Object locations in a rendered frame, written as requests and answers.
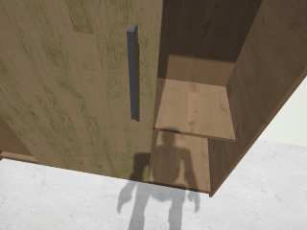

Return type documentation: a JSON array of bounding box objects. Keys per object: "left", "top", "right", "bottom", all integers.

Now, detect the wardrobe door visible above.
[
  {"left": 0, "top": 115, "right": 33, "bottom": 156},
  {"left": 0, "top": 0, "right": 164, "bottom": 183}
]

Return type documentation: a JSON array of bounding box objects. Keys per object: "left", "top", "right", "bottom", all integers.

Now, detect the handle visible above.
[{"left": 127, "top": 23, "right": 138, "bottom": 120}]

